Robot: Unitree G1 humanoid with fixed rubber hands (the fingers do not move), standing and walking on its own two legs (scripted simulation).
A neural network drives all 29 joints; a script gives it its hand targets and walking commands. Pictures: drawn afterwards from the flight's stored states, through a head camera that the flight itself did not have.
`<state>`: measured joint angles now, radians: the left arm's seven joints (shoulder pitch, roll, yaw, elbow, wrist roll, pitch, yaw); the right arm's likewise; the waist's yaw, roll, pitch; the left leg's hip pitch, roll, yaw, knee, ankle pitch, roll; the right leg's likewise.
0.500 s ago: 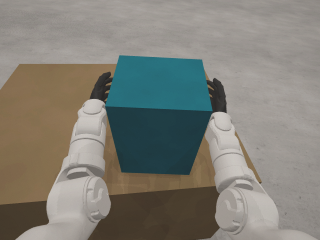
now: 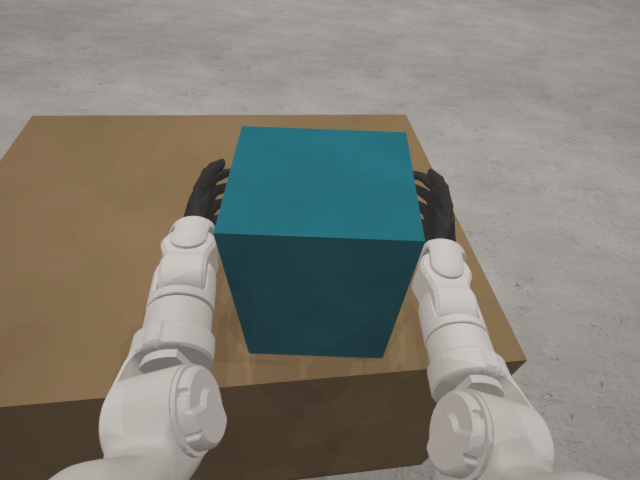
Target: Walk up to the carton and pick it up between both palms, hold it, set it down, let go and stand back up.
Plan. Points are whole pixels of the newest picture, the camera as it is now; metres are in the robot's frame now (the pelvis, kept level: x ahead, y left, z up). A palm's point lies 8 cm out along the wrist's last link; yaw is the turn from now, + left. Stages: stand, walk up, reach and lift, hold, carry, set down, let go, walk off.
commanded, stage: set down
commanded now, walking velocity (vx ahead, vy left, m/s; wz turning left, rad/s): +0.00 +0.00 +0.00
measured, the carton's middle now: (319, 254) +0.41 -0.02 +0.05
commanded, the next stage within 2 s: none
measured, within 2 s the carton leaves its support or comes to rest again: rests again in 0.58 s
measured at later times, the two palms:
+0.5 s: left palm (205, 222) +0.42 +0.13 +0.11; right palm (437, 241) +0.38 -0.16 +0.11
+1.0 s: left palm (209, 222) +0.43 +0.13 +0.10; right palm (438, 242) +0.38 -0.17 +0.10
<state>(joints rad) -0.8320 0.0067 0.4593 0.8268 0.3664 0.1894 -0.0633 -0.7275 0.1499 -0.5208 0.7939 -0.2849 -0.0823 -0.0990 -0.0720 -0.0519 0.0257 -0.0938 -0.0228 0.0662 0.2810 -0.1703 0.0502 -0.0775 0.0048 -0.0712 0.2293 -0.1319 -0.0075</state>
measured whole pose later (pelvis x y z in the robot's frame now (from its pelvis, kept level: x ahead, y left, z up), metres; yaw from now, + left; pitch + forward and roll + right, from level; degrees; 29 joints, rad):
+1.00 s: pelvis +0.00 +0.00 +0.00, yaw -1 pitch -1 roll -1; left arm -0.83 -0.05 0.56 0.80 0.45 0.11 -0.10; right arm -0.70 0.18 -0.59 0.74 -0.38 -0.14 -0.07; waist -0.06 -0.03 0.06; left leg -0.09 -0.02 0.09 0.27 -0.18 0.06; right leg -0.08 0.00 -0.08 0.22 -0.13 0.00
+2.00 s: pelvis +0.00 +0.01 -0.01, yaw -4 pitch +13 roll -2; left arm -0.95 0.15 0.19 1.24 0.03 -0.13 0.09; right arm -0.82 -0.07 -0.16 1.10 0.05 -0.17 -0.17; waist -0.02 0.01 -0.15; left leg -0.46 0.02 0.12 0.48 -0.25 0.05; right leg -0.43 0.03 -0.05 0.35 -0.14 -0.01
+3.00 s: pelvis -0.02 -0.02 +0.00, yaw -1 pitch +5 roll -1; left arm -1.19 0.44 -0.02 1.08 -0.26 0.35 0.00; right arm -1.13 -0.21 -0.03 0.97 0.37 0.33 -0.26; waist -0.09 -0.02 -0.12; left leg -0.29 0.02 0.02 0.38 -0.18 0.01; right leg -0.26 0.04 -0.08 0.28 -0.11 -0.05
